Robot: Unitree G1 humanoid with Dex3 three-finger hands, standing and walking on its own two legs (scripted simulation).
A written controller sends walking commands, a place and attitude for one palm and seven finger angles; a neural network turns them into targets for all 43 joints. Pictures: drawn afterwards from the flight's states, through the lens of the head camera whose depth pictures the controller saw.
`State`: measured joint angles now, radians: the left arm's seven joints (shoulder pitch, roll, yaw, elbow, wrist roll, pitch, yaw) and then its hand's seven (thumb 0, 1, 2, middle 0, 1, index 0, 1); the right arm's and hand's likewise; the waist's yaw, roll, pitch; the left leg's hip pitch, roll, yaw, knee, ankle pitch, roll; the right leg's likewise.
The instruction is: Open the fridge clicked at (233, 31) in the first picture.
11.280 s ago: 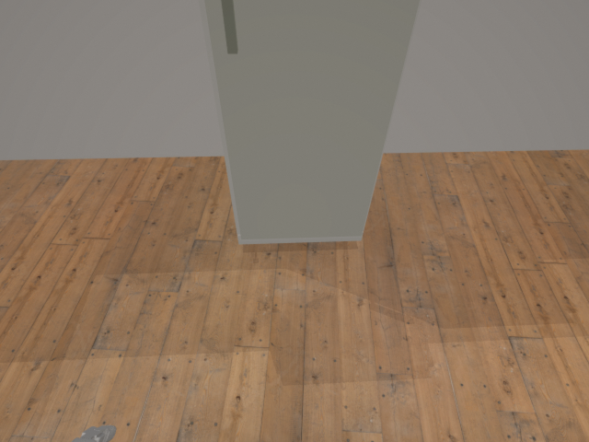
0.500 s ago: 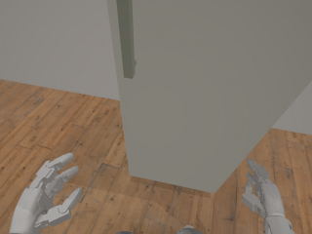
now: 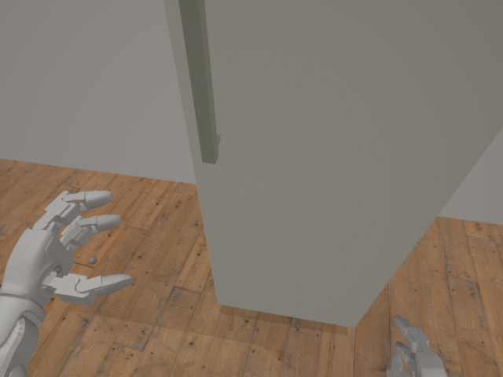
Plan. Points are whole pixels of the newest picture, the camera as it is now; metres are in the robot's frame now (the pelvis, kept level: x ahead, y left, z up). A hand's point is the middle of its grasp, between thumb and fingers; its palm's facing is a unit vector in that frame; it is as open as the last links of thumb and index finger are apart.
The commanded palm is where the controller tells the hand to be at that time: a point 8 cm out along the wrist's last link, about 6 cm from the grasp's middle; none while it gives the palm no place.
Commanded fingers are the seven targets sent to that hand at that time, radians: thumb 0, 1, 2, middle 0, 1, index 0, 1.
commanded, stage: raise the hand to about handle height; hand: left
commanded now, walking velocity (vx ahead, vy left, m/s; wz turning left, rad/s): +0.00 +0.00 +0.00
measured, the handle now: (206, 84) +0.46 +0.11 +0.25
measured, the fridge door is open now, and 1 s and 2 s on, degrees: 0 0 0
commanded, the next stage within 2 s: move the hooked fingers beside the handle in 1.12 s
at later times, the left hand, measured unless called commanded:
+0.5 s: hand (27, 167) +0.27 +0.28 +0.25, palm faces +0.06 -0.99 -0.13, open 13.9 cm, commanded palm +0.23 +0.32 +0.26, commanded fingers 0.00 -0.50 0.30 -0.30 -1.20 -0.30 -1.20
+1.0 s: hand (27, 144) +0.28 +0.28 +0.27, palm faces +0.05 -0.99 -0.11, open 14.0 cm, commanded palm +0.24 +0.32 +0.28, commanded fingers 0.00 -0.50 0.30 -0.30 -1.20 -0.30 -1.20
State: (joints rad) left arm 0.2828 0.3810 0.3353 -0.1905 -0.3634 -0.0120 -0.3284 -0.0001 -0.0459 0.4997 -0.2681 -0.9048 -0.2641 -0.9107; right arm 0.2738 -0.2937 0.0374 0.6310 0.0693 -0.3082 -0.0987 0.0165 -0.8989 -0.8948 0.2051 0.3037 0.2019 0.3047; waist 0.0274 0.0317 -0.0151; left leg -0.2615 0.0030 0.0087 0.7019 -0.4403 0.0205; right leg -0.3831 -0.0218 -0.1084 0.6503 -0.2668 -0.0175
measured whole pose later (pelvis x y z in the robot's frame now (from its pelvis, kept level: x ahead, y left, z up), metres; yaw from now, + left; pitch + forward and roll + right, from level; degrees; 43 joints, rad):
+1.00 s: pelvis +0.00 +0.00 +0.02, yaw +0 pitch -4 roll -1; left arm -0.29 0.57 0.48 -0.02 -0.33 0.47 -0.43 -0.02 -0.50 0.30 -0.30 -1.20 -0.30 -1.20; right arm 0.16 -0.30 0.09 0.61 0.10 -0.11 -0.08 0.01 -0.90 -0.90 0.20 0.30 0.20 0.30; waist 0.07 0.04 -0.01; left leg -0.06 -0.01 0.01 0.45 -0.31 0.02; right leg -0.19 -0.02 -0.10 0.41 -0.16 -0.02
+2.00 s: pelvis +0.00 +0.00 +0.02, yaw +0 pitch -3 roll +0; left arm -0.52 0.51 0.33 0.18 -0.26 0.48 -0.34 -0.02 -0.50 0.30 -0.30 -1.20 -0.30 -1.20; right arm 0.14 -0.27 0.10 0.62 0.10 -0.08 -0.09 0.01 -0.90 -0.90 0.20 0.30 0.20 0.30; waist 0.04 0.04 -0.02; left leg -0.09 -0.01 0.01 0.46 -0.31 0.02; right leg -0.22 -0.02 -0.10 0.44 -0.16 -0.02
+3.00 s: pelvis +0.00 -0.01 +0.02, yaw -1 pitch -1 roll +0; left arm -0.77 0.45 0.24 0.52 -0.21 0.38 -0.22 -0.02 -0.50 0.30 -0.30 -1.20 -0.30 -1.20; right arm 0.20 -0.27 0.06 0.68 0.10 -0.06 -0.11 0.01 -0.90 -0.89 0.20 0.30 0.20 0.30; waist -0.01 0.03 -0.03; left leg -0.12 0.00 0.03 0.42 -0.29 0.01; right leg -0.26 -0.01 -0.09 0.40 -0.13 -0.03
